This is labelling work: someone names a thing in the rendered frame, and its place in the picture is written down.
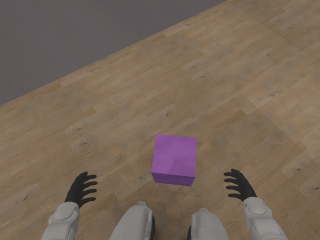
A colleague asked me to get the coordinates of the robot right thigh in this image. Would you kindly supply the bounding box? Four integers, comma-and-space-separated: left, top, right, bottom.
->
191, 211, 230, 240

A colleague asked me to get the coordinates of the robot right hand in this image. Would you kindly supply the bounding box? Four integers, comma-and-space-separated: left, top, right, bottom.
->
224, 168, 257, 202

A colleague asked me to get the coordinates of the robot left hand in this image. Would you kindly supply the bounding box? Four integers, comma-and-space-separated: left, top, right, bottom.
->
64, 171, 98, 209

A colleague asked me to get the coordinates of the robot left forearm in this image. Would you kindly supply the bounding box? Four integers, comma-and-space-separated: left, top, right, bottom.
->
40, 201, 80, 240

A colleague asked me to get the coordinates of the robot left shin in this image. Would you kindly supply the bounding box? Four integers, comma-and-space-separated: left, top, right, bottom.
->
137, 202, 151, 240

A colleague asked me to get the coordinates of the robot right forearm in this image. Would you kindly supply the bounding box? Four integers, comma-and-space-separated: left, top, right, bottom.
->
243, 197, 288, 240

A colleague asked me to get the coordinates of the carton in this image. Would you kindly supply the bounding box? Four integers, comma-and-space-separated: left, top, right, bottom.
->
151, 134, 197, 186

